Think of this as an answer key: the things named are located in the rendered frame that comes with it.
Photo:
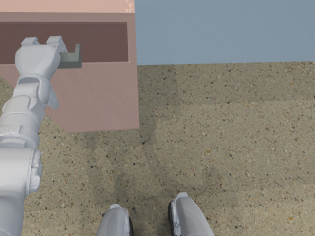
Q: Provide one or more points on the left robot hand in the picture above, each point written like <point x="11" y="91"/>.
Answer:
<point x="41" y="59"/>

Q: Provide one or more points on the handle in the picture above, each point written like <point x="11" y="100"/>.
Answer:
<point x="71" y="60"/>

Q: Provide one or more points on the cabinet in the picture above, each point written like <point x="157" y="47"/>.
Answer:
<point x="99" y="96"/>

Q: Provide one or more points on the left robot forearm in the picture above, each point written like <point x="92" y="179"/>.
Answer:
<point x="22" y="114"/>

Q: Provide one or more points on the drawer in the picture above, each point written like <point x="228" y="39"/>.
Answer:
<point x="99" y="41"/>

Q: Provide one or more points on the robot right thigh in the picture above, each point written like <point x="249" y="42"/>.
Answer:
<point x="192" y="222"/>

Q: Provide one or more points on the right robot foot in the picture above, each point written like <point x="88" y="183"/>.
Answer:
<point x="170" y="219"/>

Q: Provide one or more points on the robot left upper arm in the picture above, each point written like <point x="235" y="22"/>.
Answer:
<point x="20" y="175"/>

